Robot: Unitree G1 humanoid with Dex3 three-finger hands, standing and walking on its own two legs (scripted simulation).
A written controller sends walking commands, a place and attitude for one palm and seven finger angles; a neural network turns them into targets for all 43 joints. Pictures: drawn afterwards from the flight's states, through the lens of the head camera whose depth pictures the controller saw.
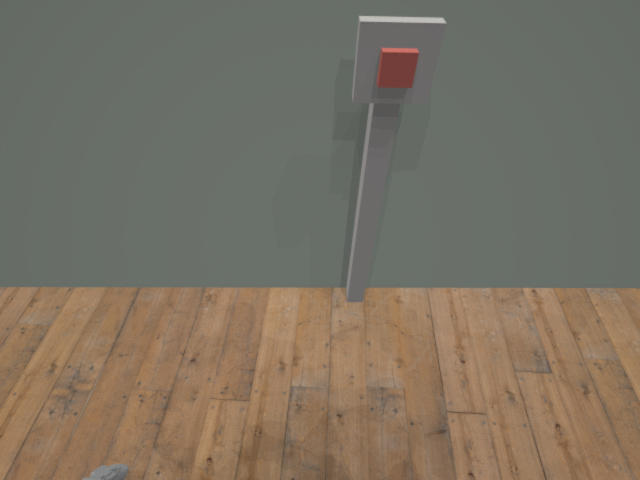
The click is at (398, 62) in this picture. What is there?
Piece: button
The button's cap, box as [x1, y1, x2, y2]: [377, 48, 418, 87]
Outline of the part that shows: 381,48 377,85 381,87 411,87 418,55 417,49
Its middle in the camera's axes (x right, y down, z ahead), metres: +0.15 -0.34 +0.77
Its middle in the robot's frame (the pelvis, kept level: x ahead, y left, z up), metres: +0.83 -0.11 +0.14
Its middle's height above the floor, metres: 0.91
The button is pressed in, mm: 0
